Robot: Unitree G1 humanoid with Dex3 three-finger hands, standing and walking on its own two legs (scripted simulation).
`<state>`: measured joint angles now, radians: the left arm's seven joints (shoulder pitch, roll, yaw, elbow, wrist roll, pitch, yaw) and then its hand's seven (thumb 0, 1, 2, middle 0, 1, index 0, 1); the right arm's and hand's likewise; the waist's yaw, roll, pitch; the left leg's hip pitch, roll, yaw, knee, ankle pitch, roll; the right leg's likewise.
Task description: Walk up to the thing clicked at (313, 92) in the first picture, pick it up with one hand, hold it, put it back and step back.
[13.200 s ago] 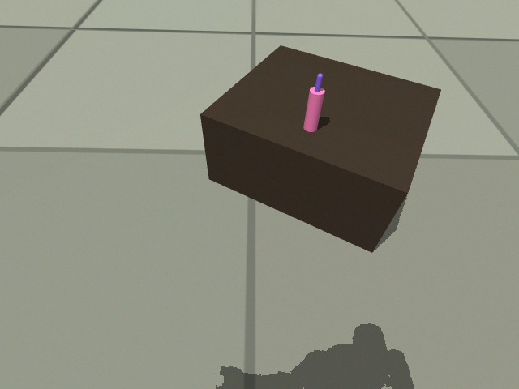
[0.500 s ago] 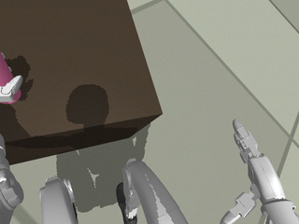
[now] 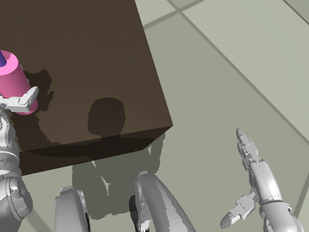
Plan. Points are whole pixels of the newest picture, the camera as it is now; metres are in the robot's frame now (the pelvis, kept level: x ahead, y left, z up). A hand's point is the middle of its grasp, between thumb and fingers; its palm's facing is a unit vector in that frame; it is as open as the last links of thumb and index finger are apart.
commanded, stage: settle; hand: left
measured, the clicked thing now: (9, 78) +0.50 +0.21 -0.01
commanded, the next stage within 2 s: lift in 0.34 s
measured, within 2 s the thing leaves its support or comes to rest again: neither
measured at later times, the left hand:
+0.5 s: hand (18, 80) +0.51 +0.20 -0.02, palm faces +0.17 -0.99 -0.01, open 8.6 cm
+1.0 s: hand (7, 88) +0.45 +0.20 +0.04, palm faces +0.16 -0.99 -0.03, open 8.6 cm
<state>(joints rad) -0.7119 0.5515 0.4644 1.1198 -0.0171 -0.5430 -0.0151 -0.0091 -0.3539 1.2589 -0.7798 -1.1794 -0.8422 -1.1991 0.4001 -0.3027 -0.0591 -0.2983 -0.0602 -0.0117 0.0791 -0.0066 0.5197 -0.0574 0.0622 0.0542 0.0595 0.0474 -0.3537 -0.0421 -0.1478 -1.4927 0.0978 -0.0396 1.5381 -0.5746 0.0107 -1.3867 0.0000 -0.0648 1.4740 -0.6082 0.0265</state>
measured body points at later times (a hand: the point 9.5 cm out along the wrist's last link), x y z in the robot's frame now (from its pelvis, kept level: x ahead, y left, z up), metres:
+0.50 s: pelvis +0.00 +0.00 +0.02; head +0.17 +0.07 +0.43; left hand +0.49 +0.25 -0.02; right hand +0.18 -0.26 +0.09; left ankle +0.06 +0.11 -0.56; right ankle +0.04 -0.14 -0.56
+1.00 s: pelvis +0.02 +0.00 +0.06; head +0.15 +0.05 +0.48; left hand +0.44 +0.25 +0.04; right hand +0.20 -0.26 +0.09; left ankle +0.06 +0.11 -0.56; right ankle +0.04 -0.14 -0.56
